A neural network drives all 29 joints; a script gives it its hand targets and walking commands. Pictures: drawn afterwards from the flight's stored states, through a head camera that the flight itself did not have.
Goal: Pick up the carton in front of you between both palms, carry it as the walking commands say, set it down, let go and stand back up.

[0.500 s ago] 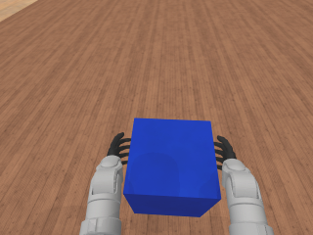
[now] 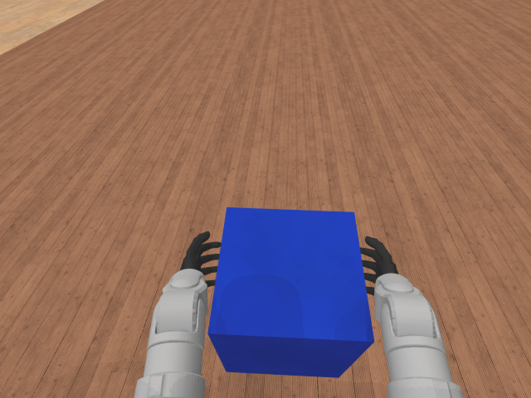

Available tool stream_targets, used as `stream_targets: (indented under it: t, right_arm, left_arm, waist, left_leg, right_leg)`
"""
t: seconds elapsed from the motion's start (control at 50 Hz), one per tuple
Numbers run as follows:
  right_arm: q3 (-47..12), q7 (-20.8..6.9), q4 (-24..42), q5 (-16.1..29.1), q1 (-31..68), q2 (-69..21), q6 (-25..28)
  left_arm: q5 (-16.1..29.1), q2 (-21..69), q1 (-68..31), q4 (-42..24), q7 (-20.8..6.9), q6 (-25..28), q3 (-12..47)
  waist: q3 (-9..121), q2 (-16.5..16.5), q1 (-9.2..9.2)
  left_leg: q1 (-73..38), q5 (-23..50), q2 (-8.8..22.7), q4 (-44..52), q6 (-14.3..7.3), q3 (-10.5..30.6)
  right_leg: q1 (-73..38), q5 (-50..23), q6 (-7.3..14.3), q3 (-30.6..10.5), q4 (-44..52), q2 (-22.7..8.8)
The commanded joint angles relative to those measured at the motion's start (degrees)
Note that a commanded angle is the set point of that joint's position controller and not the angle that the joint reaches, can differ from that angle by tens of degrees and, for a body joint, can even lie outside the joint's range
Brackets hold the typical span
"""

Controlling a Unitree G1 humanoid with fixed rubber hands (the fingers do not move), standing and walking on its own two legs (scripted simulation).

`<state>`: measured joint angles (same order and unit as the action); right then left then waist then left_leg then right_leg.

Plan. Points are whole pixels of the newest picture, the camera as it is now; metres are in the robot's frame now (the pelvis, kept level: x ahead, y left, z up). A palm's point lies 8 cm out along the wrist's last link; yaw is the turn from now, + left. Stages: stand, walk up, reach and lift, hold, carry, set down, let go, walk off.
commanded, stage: carry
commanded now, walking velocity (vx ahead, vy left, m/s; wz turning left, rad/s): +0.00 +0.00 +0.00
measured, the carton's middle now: (285, 297) +0.31 +0.01 -0.04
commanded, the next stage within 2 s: hold in 1.94 s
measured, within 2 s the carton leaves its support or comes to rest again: neither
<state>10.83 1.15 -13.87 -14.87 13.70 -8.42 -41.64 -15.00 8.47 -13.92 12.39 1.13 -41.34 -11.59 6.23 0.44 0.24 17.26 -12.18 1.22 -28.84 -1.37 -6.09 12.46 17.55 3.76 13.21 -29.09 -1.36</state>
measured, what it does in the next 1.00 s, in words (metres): stands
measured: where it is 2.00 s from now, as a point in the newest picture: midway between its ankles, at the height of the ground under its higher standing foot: outside the picture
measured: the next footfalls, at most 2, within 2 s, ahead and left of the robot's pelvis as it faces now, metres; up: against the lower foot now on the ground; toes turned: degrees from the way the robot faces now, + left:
none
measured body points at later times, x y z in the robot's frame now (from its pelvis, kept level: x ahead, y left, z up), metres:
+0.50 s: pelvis -0.02 -0.01 +0.00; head -0.05 -0.01 +0.45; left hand +0.29 +0.14 +0.04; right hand +0.28 -0.16 +0.03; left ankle +0.03 +0.11 -0.74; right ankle -0.01 -0.07 -0.74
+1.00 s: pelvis -0.03 +0.01 +0.00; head -0.04 +0.01 +0.45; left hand +0.28 +0.16 +0.03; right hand +0.27 -0.14 +0.02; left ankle +0.03 +0.11 -0.74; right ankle -0.01 -0.07 -0.74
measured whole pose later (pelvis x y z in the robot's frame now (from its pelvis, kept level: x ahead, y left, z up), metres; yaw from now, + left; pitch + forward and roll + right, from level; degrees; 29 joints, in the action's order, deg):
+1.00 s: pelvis -0.03 +0.01 +0.00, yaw +0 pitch +2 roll +0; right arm 9.9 2.0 -10.6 -13.1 12.7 -8.2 -42.2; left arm -14.1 8.4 -13.3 9.3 1.4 -41.6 -10.7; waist 4.7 0.0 0.0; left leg 21.1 -9.0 1.2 -27.9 -2.0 -6.4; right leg 16.9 14.9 3.7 13.4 -29.4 -1.9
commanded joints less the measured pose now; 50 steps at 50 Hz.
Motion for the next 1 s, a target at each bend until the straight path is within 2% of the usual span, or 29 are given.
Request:
stream_targets:
  t: [0.0, 0.02, 0.08, 0.1, 0.12, 0.14, 0.16, 0.18, 0.2, 0.22, 0.24, 0.26, 0.28, 0.32, 0.34, 0.42, 0.44, 0.5, 0.54, 0.56, 0.62, 0.7, 0.72, 0.76, 0.8, 0.86, 0.88, 0.92, 0.98]
  right_arm:
    - [-29.4, -14.1, 0.4, 14.2, 25.4, -54.2, 1.8]
    - [-30.3, -13.9, 5.2, 13.4, 27.2, -53.1, 2.4]
    - [-31.2, -14.2, 2.7, 15.1, 27.0, -56.2, 1.6]
    - [-29.9, -14.1, 2.5, 14.7, 27.1, -53.1, 1.6]
    - [-29.6, -13.8, 2.8, 13.9, 27.0, -52.1, 1.7]
    - [-31.1, -13.8, 4.2, 15.6, 29.7, -52.7, 2.0]
    - [-31.5, -13.7, 5.7, 15.7, 29.4, -53.8, 2.3]
    - [-32.8, -13.7, 6.5, 16.5, 29.4, -53.7, 2.4]
    - [-33.8, -13.7, 7.1, 16.4, 28.9, -54.5, 2.3]
    - [-32.7, -13.7, 3.8, 16.2, 27.6, -55.2, 1.7]
    - [-34.9, -13.8, 9.3, 17.9, 29.7, -54.3, 2.0]
    - [-30.7, -13.5, 3.2, 15.4, 26.8, -52.0, 1.3]
    - [-33.2, -13.4, 6.5, 16.3, 26.3, -53.7, 2.1]
    - [-32.7, -13.3, 6.6, 16.7, 26.5, -52.1, 1.9]
    - [-33.1, -13.5, 6.6, 16.3, 27.9, -52.3, 2.1]
    - [-34.1, -13.5, 7.9, 16.9, 28.2, -53.8, 2.3]
    - [-34.4, -13.8, 5.5, 17.7, 28.2, -54.6, 2.2]
    - [-33.9, -14.4, 8.3, 17.4, 28.4, -52.1, 2.3]
    - [-30.7, -13.7, 2.5, 15.0, 25.5, -51.8, 1.1]
    - [-30.2, -13.9, 3.6, 14.5, 26.1, -51.6, 2.0]
    - [-31.5, -14.0, 4.4, 14.7, 25.5, -53.4, 2.0]
    - [-29.8, -14.0, 3.1, 15.1, 27.8, -53.5, 1.9]
    - [-28.1, -14.3, 0.4, 14.9, 27.2, -53.1, 1.7]
    - [-32.5, -14.4, 5.4, 17.1, 27.0, -54.6, 2.8]
    - [-32.2, -13.9, 7.3, 16.8, 30.7, -52.4, 2.8]
    - [-33.8, -13.5, 9.5, 17.6, 28.0, -51.8, 2.6]
    - [-33.8, -13.3, 7.8, 17.3, 27.7, -51.8, 2.0]
    - [-33.4, -13.4, 5.7, 16.6, 24.3, -52.1, 1.6]
    - [-33.1, -13.7, 6.8, 15.7, 24.3, -51.4, 1.6]
  left_arm:
    - [14.5, 51.8, -26.5, -1.4, -14.0, 1.6, 30.2]
    - [14.1, 53.1, -26.7, -2.5, -14.0, 2.0, 30.0]
    - [15.5, 53.2, -28.4, -4.3, -14.1, 2.0, 31.6]
    - [14.6, 52.8, -26.1, -2.1, -14.0, 1.7, 30.7]
    - [15.1, 52.8, -26.6, 0.6, -14.3, 1.4, 29.9]
    - [13.2, 53.0, -24.3, 1.1, -14.0, 1.8, 29.2]
    - [15.1, 53.4, -26.5, -1.3, -14.2, 2.0, 30.3]
    - [14.8, 54.3, -24.0, 0.5, -14.3, 1.4, 30.9]
    - [15.4, 53.5, -26.1, -4.0, -14.1, 2.0, 32.0]
    - [16.4, 53.9, -28.1, -3.5, -13.9, 1.6, 32.7]
    - [16.1, 54.2, -24.8, -2.4, -14.1, 1.3, 31.9]
    - [15.5, 53.2, -24.9, 0.2, -14.1, 1.2, 31.1]
    - [15.9, 52.8, -25.7, -5.7, -13.7, 2.2, 33.3]
    - [16.3, 53.5, -24.6, -4.3, -13.4, 1.7, 34.0]
    - [14.9, 52.8, -22.9, -0.1, -13.9, 1.1, 30.2]
    - [15.1, 53.4, -23.7, -4.7, -12.9, 1.7, 32.4]
    - [16.3, 52.9, -24.9, -4.6, -13.0, 1.7, 33.0]
    - [16.4, 52.9, -23.6, -4.4, -13.3, 1.4, 33.4]
    - [13.2, 52.0, -21.9, -0.4, -13.3, 1.0, 29.2]
    - [13.5, 51.4, -23.4, -1.7, -13.4, 0.9, 29.9]
    - [15.2, 53.0, -26.5, -4.6, -13.4, 1.6, 33.4]
    - [14.9, 53.0, -28.1, -4.3, -13.5, 1.4, 32.2]
    - [15.0, 51.7, -28.8, -1.4, -13.6, 1.1, 31.6]
    - [17.2, 53.7, -26.7, -5.1, -13.4, 2.1, 34.0]
    - [15.5, 54.1, -24.9, -1.2, -13.3, 1.4, 31.8]
    - [15.0, 53.6, -22.7, -3.5, -12.9, 0.9, 33.1]
    - [14.2, 53.5, -20.8, -0.9, -12.9, 0.5, 31.3]
    - [16.0, 52.5, -24.9, -6.8, -13.0, 1.3, 35.1]
    - [15.0, 51.5, -21.9, -4.7, -13.0, 0.9, 32.2]
  waist:
    - [11.2, 1.4, -0.36]
    - [11.4, -1.9, -0.11]
    - [12.3, -1.6, 0.16]
    - [8.9, 0.9, -0.11]
    - [12.1, -1.3, -0.13]
    - [13.0, 0.5, 0.26]
    - [12.4, -4.5, -0.11]
    - [11.3, 0.2, 0.1]
    - [12.2, -3.0, -0.15]
    - [12.8, -0.1, 0.19]
    - [13.6, -2.1, -0.21]
    - [10.1, -1.1, -0.18]
    - [12.4, -3.4, -0.27]
    - [12.8, 0.9, 0.14]
    - [12.5, -2.9, 0.38]
    - [14.3, -0.7, 0.81]
    - [14.9, -4.4, -0.21]
    - [13.1, -2.8, 0.52]
    - [11.8, -2.5, 0.02]
    - [10.1, -0.1, -0.27]
    - [10.5, -1.3, 0.3]
    - [9.3, 1.8, -0.38]
    - [8.6, 1.7, -0.39]
    - [12.1, 1.5, -0.03]
    - [9.1, -0.4, 0.09]
    - [10.9, 2.2, -0.12]
    - [12.6, -1.2, -0.05]
    - [15.4, 3.0, 0.02]
    - [13.3, -2.1, -0.26]
  left_leg:
    - [-4.8, 8.1, 6.4, 4.3, -0.7, 6.6]
    - [-3.8, 9.3, 6.7, 3.5, -1.1, 6.8]
    - [-3.2, 5.7, 5.9, 2.6, -0.6, 5.4]
    - [-2.7, 5.1, 5.9, 3.6, -0.6, 5.4]
    - [-2.9, 6.2, 5.9, 3.6, -1.2, 6.0]
    - [-3.2, 5.5, 6.4, 4.3, -1.2, 6.0]
    - [-3.1, 7.1, 5.9, 4.4, -0.8, 5.8]
    - [-3.8, 5.8, 6.8, 4.3, -0.8, 6.4]
    - [-3.4, 7.2, 6.5, 3.4, -0.9, 5.8]
    - [-4.0, 5.9, 6.3, 3.2, -0.7, 5.4]
    - [-3.6, 7.4, 6.3, 3.3, 0.0, 5.0]
    - [-2.2, 6.3, 6.4, 4.6, -0.5, 5.5]
    - [-2.8, 6.3, 6.4, 3.6, 0.2, 5.4]
    - [-3.3, 7.2, 6.0, 2.7, -0.3, 4.6]
    - [-1.2, 6.3, 5.9, 2.7, -0.5, 5.7]
    - [0.2, 5.1, 5.1, -0.2, -0.2, 3.9]
    - [1.1, 5.2, 5.3, 0.9, -0.4, 4.0]
    - [0.0, 6.3, 5.4, 1.4, 0.7, 3.4]
    - [-1.2, 4.9, 5.8, 1.4, 0.1, 3.7]
    - [-0.1, 7.0, 5.5, 1.9, 0.2, 4.3]
    - [-0.8, 4.1, 5.6, 1.5, 0.0, 5.3]
    - [-0.7, -0.7, 7.3, 4.7, -1.2, 7.9]
    - [-1.5, -1.0, 7.3, 5.5, -1.2, 8.0]
    - [-0.7, 1.5, 7.2, 6.5, -0.9, 7.5]
    - [0.2, 6.9, 6.7, 5.0, -1.1, 7.1]
    - [-0.4, 6.1, 8.2, 6.9, -1.1, 8.6]
    - [-1.9, 7.3, 7.5, 6.2, -1.0, 7.8]
    - [-3.4, 9.5, 6.7, 4.1, -0.8, 6.6]
    - [-1.5, 6.8, 8.1, 4.9, -1.3, 9.3]
  right_leg:
    - [-0.5, -5.6, -1.3, -8.7, 6.3, -8.6]
    - [-1.1, -6.6, -1.1, -9.2, 6.7, -8.9]
    - [-1.7, -7.4, -1.3, -9.9, 7.5, -10.1]
    - [0.1, -6.5, -0.6, -11.1, 8.1, -10.6]
    - [-2.3, -6.1, -0.9, -9.3, 6.7, -9.5]
    - [-2.3, -5.9, -0.9, -9.0, 6.3, -8.9]
    - [-1.6, -5.4, -1.2, -8.7, 5.9, -9.4]
    - [0.8, -3.7, -0.7, -9.6, 7.5, -8.8]
    - [-0.7, -8.1, -1.6, -9.0, 7.2, -8.6]
    - [-0.2, -7.4, -1.0, -9.1, 7.0, -8.6]
    - [-2.2, -8.3, -1.3, -8.6, 7.1, -8.5]
    - [0.1, -7.8, -0.9, -9.4, 7.5, -9.3]
    - [-1.7, -8.5, -1.1, -9.0, 7.5, -8.3]
    - [-3.0, -12.2, -0.7, -9.3, 6.2, -10.1]
    - [-3.1, -13.9, -2.0, -10.4, 6.6, -10.6]
    - [-6.3, -19.7, -1.9, -9.4, 6.6, -10.6]
    - [-8.4, -22.3, -1.8, -9.0, 5.7, -10.8]
    - [-4.1, -22.0, -2.1, -10.0, 5.2, -11.0]
    - [-1.9, -13.0, -0.7, -8.0, 6.8, -9.4]
    - [-0.9, -12.3, -1.7, -7.9, 6.1, -9.6]
    - [-1.9, -13.6, -1.8, -11.3, 8.3, -11.1]
    - [2.0, 4.7, -0.8, -9.3, 10.6, -8.8]
    - [3.4, 4.8, -0.9, -9.9, 9.8, -8.2]
    - [0.0, 1.5, -0.6, -8.9, 6.9, -8.1]
    - [1.7, 0.0, -1.0, -8.5, 7.7, -8.1]
    - [-0.4, -1.3, -1.6, -7.7, 6.2, -7.2]
    - [-0.3, -2.3, -2.0, -7.4, 5.1, -6.3]
    - [-2.3, -5.0, -0.7, -8.1, 4.2, -8.3]
    - [-1.3, -2.2, -1.1, -8.8, 5.4, -7.5]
